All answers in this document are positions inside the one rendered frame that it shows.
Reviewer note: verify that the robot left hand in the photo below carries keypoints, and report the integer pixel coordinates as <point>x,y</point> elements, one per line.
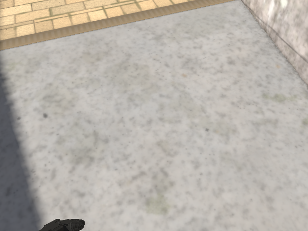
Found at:
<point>73,224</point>

